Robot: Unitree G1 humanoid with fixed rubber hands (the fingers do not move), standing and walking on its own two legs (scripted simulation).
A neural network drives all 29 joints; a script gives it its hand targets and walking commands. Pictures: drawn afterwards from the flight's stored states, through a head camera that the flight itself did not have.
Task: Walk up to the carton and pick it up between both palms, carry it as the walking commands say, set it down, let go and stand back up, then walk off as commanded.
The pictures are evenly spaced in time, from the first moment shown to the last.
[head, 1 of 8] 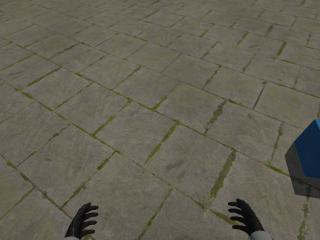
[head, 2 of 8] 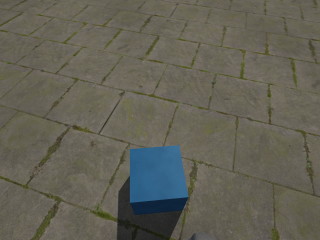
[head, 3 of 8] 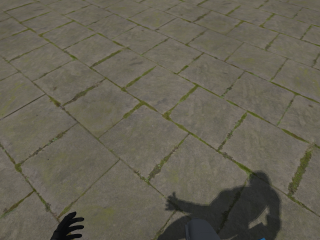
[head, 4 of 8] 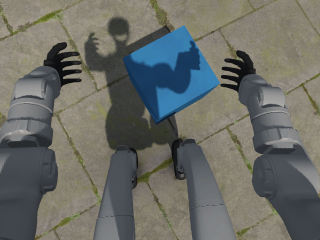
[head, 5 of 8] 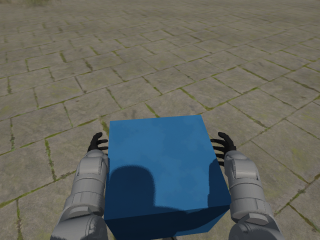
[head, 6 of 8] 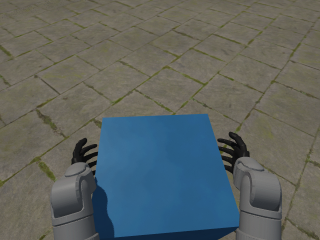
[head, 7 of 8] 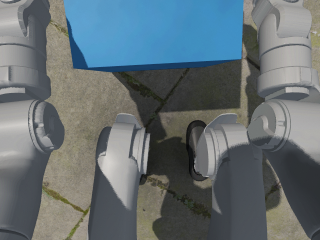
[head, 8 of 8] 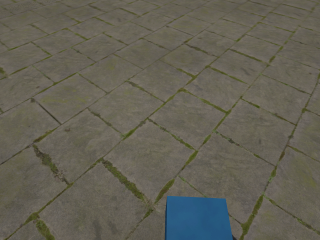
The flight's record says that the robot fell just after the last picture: no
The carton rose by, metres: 0.57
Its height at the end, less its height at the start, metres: +0.00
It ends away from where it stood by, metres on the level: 1.12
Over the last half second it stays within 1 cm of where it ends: yes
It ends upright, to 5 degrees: yes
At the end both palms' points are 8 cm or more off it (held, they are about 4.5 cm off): yes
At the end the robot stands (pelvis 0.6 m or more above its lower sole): yes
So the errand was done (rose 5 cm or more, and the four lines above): yes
